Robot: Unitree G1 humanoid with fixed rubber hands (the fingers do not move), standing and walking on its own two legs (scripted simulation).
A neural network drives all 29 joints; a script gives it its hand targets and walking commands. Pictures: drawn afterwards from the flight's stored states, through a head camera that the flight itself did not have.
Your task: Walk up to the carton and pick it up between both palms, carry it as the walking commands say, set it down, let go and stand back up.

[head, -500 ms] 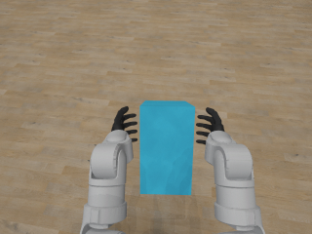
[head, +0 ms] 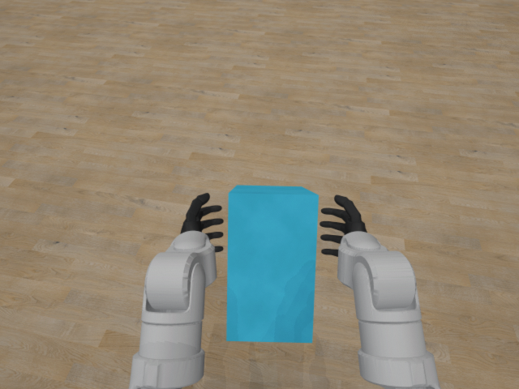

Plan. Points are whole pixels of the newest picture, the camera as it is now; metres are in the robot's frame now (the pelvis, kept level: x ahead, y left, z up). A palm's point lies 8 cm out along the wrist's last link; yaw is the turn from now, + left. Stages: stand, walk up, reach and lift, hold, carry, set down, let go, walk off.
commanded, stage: carry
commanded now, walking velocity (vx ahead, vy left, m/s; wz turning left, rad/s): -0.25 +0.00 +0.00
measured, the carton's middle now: (269, 252) +0.37 +0.02 -0.06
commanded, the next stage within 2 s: none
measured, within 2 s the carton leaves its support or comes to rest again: neither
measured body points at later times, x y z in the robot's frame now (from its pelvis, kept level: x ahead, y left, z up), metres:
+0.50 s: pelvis +0.22 +0.04 +0.00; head +0.27 +0.04 +0.44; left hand +0.54 +0.16 +0.07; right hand +0.54 -0.07 +0.07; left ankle +0.09 +0.11 -0.72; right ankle +0.19 -0.07 -0.70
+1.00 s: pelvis +0.46 +0.07 -0.01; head +0.51 +0.07 +0.44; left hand +0.78 +0.18 +0.06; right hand +0.78 -0.05 +0.06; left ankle +0.32 +0.15 -0.67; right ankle +0.43 -0.03 -0.72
